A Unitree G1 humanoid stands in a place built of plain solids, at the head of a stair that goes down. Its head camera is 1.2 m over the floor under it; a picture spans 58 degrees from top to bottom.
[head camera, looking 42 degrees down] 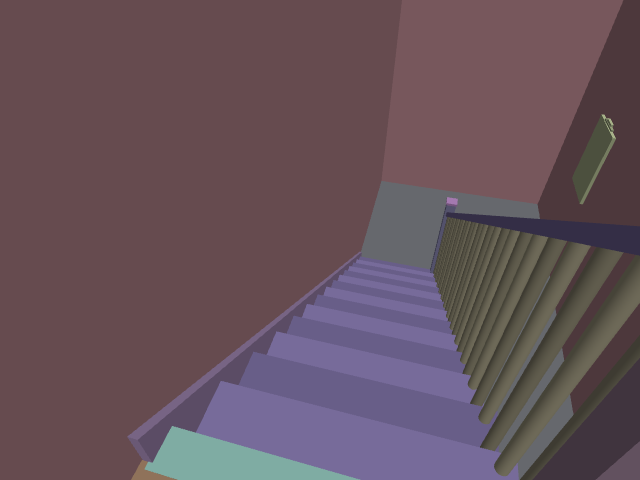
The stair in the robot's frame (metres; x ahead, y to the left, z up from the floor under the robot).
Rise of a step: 0.19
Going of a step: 0.26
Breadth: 0.99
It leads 15 degrees to the right of straight ahead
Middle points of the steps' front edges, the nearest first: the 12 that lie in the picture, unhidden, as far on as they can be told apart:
0.67 -0.13 -0.19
0.92 -0.20 -0.38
1.16 -0.26 -0.57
1.41 -0.33 -0.76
1.66 -0.39 -0.96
1.90 -0.46 -1.15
2.15 -0.53 -1.34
2.40 -0.59 -1.53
2.64 -0.66 -1.73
2.89 -0.73 -1.92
3.13 -0.79 -2.11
3.38 -0.86 -2.30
